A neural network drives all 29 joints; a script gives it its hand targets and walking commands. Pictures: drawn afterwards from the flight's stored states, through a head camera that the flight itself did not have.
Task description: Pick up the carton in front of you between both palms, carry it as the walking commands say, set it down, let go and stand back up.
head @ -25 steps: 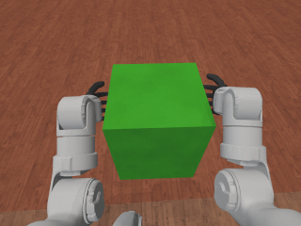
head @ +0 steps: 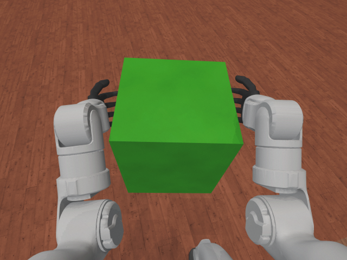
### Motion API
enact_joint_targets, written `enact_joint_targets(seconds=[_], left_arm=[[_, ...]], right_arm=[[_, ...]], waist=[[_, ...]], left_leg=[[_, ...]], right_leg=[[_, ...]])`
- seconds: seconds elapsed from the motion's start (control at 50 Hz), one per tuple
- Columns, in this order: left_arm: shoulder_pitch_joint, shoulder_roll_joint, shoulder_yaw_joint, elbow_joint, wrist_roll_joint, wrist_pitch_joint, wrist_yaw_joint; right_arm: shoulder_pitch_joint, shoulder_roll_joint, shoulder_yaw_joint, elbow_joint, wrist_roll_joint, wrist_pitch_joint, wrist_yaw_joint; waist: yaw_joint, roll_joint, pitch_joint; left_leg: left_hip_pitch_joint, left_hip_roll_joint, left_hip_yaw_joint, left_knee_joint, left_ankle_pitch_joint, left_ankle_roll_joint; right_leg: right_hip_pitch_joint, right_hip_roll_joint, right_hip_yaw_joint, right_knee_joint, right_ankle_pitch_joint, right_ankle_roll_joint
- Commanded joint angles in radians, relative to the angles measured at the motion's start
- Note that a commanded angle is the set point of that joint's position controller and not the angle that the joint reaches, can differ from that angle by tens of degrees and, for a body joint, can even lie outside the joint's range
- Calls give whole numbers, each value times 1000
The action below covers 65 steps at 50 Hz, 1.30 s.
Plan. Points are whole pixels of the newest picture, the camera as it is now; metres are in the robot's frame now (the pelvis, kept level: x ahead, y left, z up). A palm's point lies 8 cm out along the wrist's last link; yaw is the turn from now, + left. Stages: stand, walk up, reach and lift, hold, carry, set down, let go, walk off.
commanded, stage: carry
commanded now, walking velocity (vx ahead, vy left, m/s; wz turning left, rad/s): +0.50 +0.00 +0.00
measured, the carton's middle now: (172, 132) +0.39 -0.02 +0.09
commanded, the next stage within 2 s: none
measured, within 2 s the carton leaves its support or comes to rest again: neither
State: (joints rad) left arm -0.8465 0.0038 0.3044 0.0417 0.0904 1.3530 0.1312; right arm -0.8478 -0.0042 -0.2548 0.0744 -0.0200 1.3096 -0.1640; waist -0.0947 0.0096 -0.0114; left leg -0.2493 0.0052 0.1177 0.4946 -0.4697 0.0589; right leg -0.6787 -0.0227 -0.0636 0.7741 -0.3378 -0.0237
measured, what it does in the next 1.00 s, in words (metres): walks ahead: right foot, then left foot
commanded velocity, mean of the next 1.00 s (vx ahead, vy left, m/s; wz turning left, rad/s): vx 0.50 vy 0.00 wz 0.00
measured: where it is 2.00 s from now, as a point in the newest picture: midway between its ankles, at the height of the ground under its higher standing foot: (148, 116)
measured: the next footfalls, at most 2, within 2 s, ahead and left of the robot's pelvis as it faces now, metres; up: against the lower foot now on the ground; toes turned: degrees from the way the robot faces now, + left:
right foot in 0.06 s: +0.22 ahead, -0.10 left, +0.01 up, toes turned -4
left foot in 0.50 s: +0.49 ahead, +0.11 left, +0.01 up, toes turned +7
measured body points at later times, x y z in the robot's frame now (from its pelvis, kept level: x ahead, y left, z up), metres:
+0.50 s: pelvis +0.33 +0.01 +0.00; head +0.33 +0.02 +0.45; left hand +0.70 +0.19 +0.17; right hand +0.72 -0.11 +0.18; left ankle +0.45 +0.10 -0.72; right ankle +0.18 -0.10 -0.72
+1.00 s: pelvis +0.65 +0.01 +0.00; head +0.64 +0.01 +0.45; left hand +0.94 +0.17 +0.10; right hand +0.94 -0.14 +0.09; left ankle +0.46 +0.09 -0.70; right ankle +0.75 -0.06 -0.72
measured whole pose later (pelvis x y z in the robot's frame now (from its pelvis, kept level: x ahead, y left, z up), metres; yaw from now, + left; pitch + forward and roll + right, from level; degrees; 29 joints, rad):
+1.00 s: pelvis +0.65 +0.01 +0.00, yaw +1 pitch +4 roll -2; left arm -0.24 -0.15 0.12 -0.27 0.13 1.18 0.11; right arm -0.23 0.14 -0.16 -0.30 -0.13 1.19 -0.08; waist 0.00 0.04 -0.10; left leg -0.07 0.05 0.12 0.65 -0.46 0.01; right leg -0.44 0.01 -0.22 0.47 -0.09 -0.08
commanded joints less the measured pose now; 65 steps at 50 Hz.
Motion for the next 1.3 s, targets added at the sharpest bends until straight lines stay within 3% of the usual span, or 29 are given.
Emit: enact_joint_targets(seconds=[0.0,0.02,0.04,0.06,0.08,0.1,0.12,0.16,0.2,0.26,0.4,0.44,0.46,0.48,0.5,0.52,0.58,0.62,0.74,0.86,0.92,0.94,0.96,0.98,1.0,1.06,1.1,1.16,1.28], left_arm=[[-692,-947,-582,5,-351,-24,-175],[-685,-950,-580,38,-358,-21,-185],[-673,-952,-573,76,-369,-19,-194],[-659,-949,-564,106,-367,-24,-203],[-672,-952,-562,115,-373,-28,-209],[-693,-972,-559,109,-395,-24,-217],[-727,-1016,-564,91,-432,-26,-228],[-859,-1086,-607,-9,-503,-34,-242],[-929,-1123,-628,-73,-552,-37,-247],[-941,-1115,-632,-122,-584,-29,-246],[-793,-1074,-605,13,-520,-18,-249],[-766,-1078,-599,54,-502,-25,-249],[-753,-1082,-594,74,-491,-30,-248],[-746,-1077,-588,92,-479,-34,-249],[-744,-1113,-578,115,-478,-34,-249],[-747,-1113,-579,114,-464,-38,-248],[-699,-1181,-591,66,-449,-63,-240],[-617,-1217,-611,20,-429,-81,-231],[-288,-1267,-739,-126,-364,-147,-215],[-21,-1178,-888,-344,-360,-173,-245],[118,-1133,-899,-369,-364,-152,-270],[179,-1117,-888,-362,-362,-145,-279],[224,-1086,-873,-360,-358,-137,-286],[212,-1070,-864,-324,-347,-140,-295],[242,-1077,-860,-308,-355,-137,-301],[179,-1118,-884,-338,-385,-140,-311],[151,-1128,-900,-353,-404,-143,-317],[157,-1110,-906,-360,-421,-144,-325],[188,-1039,-892,-372,-412,-127,-321]], right_arm=[[-776,1071,614,-56,466,13,277],[-760,1064,608,-22,451,15,278],[-742,1058,598,13,438,19,280],[-760,1051,585,30,429,22,282],[-763,1065,571,49,415,24,287],[-769,1073,555,75,404,23,285],[-755,1066,535,79,392,21,280],[-755,1079,514,47,367,18,257],[-763,1072,506,10,350,17,233],[-747,1040,504,-28,321,18,200],[-653,1011,508,66,283,35,205],[-650,1030,506,102,295,31,224],[-635,1038,499,127,303,25,233],[-615,1045,490,145,309,19,242],[-628,1022,473,155,294,9,246],[-610,1055,479,166,302,0,252],[-647,1171,525,31,360,-25,280],[-629,1225,569,-43,384,-39,295],[-338,1251,691,-220,360,-85,323],[-29,1133,814,-414,314,-125,335],[145,1094,826,-409,304,-114,339],[181,1073,828,-415,302,-105,341],[182,1049,832,-423,305,-96,346],[155,1047,853,-446,313,-81,347],[159,1036,851,-428,317,-76,350],[145,1084,852,-399,326,-88,357],[160,1106,854,-383,319,-98,353],[189,1111,848,-370,299,-105,341],[210,1054,845,-394,290,-89,321]], waist=[[49,134,-474],[83,104,-498],[124,61,-553],[174,-68,-628],[176,-310,-592],[175,-244,-562],[181,-134,-522],[161,-58,-492],[148,-103,-486],[153,-117,-489],[165,-162,-421],[118,-155,-452],[78,-130,-502],[37,-40,-563],[42,204,-656],[33,279,-616],[57,76,-522],[76,106,-518],[70,132,-490],[58,144,-388],[79,141,-419],[98,104,-474],[123,-34,-543],[117,-283,-556],[116,-263,-494],[108,-24,-377],[106,-59,-351],[105,-106,-294],[110,-126,-200]], left_leg=[[213,193,-129,-49,513,96],[173,167,-64,68,635,68],[92,136,-16,217,694,27],[-140,72,2,437,469,-25],[-434,-66,-36,664,15,-44],[-552,-46,-116,836,-60,-20],[-577,-18,-128,874,-46,-10],[-575,37,-149,768,44,-13],[-520,38,-129,668,69,-22],[-508,32,-94,516,98,-33],[-305,-16,24,63,392,-16],[-98,-53,74,-75,465,6],[108,-46,78,-83,481,19],[332,112,-105,-42,457,40],[597,367,-537,-30,539,182],[640,381,-673,-96,525,239],[473,317,-447,-122,634,140],[417,294,-354,-170,639,101],[491,238,-170,-206,811,81],[534,198,-56,-163,989,55],[382,177,31,38,1095,2],[241,155,57,174,930,-27],[56,123,47,380,573,-42],[-324,-16,-7,616,86,-70],[-470,-8,-88,769,-27,-47],[-435,101,-131,660,96,-38],[-361,108,-98,522,151,-55],[-358,112,-45,330,224,-80],[-326,86,41,84,425,-77]], right_leg=[[294,71,-120,-200,138,-4],[453,93,-159,-275,172,-15],[662,71,-129,-278,144,-40],[873,-117,221,-316,-63,-118],[975,-301,641,-408,100,-220],[1005,-333,657,-372,259,-268],[967,-301,564,-330,460,-254],[870,-275,439,-350,432,-208],[814,-255,371,-382,424,-178],[806,-245,292,-414,430,-192],[788,-172,71,-361,678,-105],[749,-145,-8,-229,809,-60],[654,-118,-47,-112,767,-29],[466,-104,-48,75,466,6],[154,11,-19,327,40,40],[-50,77,31,487,-202,28],[-67,-37,84,410,-67,10],[4,-54,64,276,-28,34],[20,-25,-41,-42,119,65],[94,20,-124,-293,306,36],[441,72,-197,-417,347,-7],[657,22,-154,-403,313,-19],[847,-181,116,-365,294,-49],[1092,-392,518,-425,256,-207],[1051,-405,562,-474,261,-242],[797,-334,319,-527,335,-161],[691,-296,209,-590,198,-123],[631,-272,125,-662,94,-129],[650,-213,-10,-646,276,-87]])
